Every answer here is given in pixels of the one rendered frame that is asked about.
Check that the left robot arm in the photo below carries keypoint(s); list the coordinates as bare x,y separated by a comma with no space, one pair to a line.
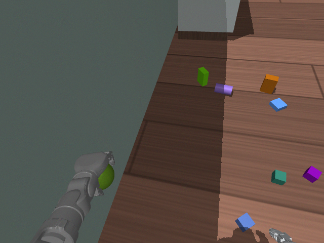
67,217

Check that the left robot hand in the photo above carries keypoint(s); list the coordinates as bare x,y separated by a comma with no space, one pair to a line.
96,162

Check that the right robot hand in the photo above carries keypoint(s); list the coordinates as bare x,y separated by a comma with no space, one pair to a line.
279,236

